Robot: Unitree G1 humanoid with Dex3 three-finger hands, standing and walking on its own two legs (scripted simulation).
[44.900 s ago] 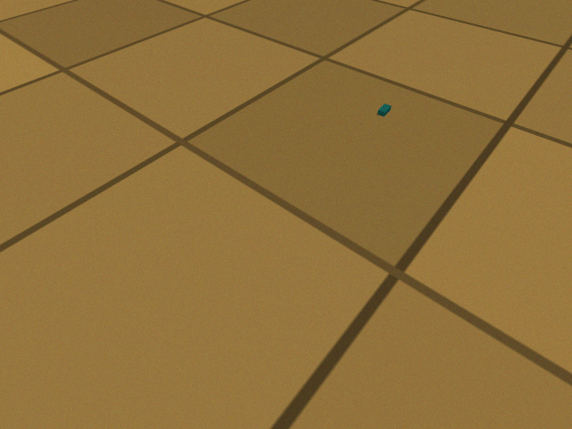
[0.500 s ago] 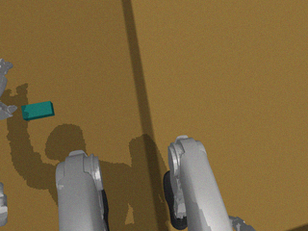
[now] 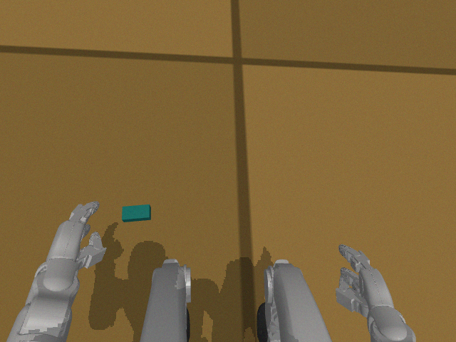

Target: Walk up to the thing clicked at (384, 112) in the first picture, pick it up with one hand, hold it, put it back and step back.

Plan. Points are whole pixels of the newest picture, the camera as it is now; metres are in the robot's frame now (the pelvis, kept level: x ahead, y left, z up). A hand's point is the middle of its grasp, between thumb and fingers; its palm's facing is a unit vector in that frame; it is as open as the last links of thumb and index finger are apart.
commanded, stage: home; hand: left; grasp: from above
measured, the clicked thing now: (136, 213) +0.50 +0.29 -0.54
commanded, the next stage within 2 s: none
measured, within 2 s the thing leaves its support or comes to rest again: neither
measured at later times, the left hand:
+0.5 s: hand (81, 270) +0.24 +0.18 +0.10, palm faces +0.10 -0.97 -0.20, open 7.4 cm
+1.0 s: hand (77, 294) +0.21 +0.18 +0.11, palm faces +0.11 -0.97 -0.20, open 7.4 cm
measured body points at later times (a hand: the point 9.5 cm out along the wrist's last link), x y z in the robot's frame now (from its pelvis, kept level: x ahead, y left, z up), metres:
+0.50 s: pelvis +0.06 +0.00 +0.15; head +0.09 +0.01 +0.60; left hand +0.23 +0.24 +0.12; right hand +0.21 -0.25 +0.08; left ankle +0.07 +0.13 -0.52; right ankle +0.07 -0.15 -0.52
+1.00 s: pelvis +0.06 -0.01 +0.16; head +0.08 +0.00 +0.61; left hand +0.20 +0.23 +0.13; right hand +0.25 -0.24 +0.10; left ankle +0.07 +0.13 -0.52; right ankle +0.07 -0.15 -0.52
